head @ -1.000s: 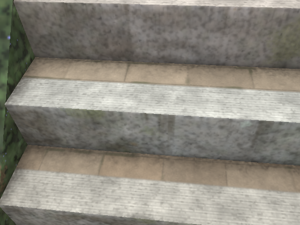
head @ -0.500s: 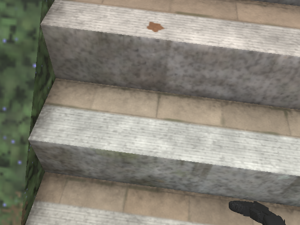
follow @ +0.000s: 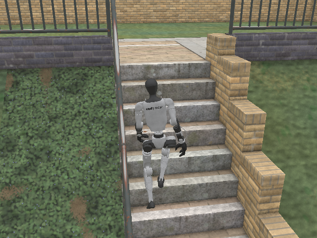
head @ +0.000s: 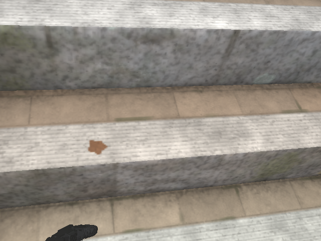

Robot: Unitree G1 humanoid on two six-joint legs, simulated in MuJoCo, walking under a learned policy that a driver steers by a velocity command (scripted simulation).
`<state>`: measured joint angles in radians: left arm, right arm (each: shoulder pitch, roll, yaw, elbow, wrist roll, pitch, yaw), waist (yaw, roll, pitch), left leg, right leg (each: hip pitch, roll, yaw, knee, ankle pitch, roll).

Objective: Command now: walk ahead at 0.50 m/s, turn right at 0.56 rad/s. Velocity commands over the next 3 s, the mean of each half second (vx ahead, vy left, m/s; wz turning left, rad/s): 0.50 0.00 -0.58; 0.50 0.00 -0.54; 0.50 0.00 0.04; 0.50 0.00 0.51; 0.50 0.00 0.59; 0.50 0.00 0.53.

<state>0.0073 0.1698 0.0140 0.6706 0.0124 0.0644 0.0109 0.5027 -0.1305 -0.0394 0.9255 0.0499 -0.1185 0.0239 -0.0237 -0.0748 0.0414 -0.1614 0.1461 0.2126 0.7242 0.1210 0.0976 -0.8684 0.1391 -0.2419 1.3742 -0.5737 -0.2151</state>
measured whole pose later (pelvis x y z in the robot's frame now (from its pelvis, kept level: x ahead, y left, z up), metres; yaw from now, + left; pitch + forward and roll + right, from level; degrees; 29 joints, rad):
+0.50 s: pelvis +0.19 +0.07 +0.22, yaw -18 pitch +4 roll +3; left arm 0.55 0.15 0.10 0.98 0.01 -0.08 -0.05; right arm -0.16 -0.02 0.08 0.50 -0.02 -0.01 -0.05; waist 0.09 -0.03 0.04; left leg -0.88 0.02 0.08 1.36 -0.59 0.05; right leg -0.37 0.12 0.23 0.85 0.07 -0.10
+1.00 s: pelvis +0.36 -0.07 +0.34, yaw -35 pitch +3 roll +0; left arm 0.15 0.23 0.08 0.64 0.06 -0.04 -0.03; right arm 0.30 -0.28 -0.08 0.78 0.01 -0.03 -0.03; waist -0.01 0.02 -0.03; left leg -0.37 0.18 0.06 1.47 -0.38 -0.02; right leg -0.47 0.03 -0.09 0.63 -0.23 -0.09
